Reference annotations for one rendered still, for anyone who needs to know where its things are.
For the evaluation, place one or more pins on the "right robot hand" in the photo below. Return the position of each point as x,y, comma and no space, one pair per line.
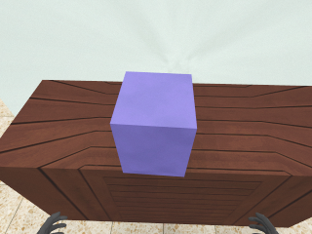
267,227

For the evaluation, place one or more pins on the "carton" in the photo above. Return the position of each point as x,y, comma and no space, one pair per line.
154,123

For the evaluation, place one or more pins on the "left robot hand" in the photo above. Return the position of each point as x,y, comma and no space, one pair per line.
49,225

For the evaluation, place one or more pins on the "pedestal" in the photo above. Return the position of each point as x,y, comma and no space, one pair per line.
252,153

